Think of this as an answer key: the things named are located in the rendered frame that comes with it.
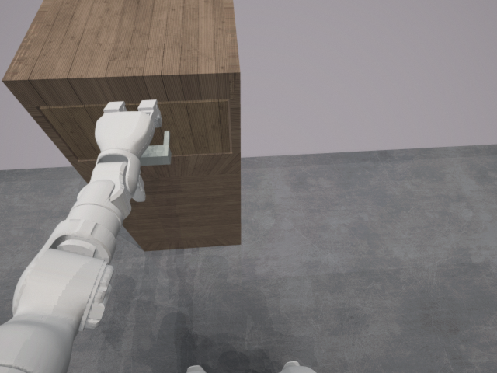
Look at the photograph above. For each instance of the robot right shin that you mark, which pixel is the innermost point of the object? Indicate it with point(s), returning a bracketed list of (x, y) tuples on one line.
[(290, 364)]

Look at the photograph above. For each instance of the robot left forearm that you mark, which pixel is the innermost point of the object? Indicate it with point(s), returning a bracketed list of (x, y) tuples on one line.
[(97, 216)]

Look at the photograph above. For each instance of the left robot upper arm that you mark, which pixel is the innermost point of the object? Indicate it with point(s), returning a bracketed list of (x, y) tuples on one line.
[(66, 292)]

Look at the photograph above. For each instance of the handle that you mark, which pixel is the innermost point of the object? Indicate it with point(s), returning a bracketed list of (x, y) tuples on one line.
[(157, 154)]

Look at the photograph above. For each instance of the drawer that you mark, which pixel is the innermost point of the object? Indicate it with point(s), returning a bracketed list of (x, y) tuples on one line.
[(196, 126)]

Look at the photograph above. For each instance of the cabinet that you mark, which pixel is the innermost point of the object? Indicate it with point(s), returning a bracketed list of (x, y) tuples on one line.
[(81, 52)]

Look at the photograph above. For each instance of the robot left hand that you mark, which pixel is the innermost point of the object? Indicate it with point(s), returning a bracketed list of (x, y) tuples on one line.
[(131, 131)]

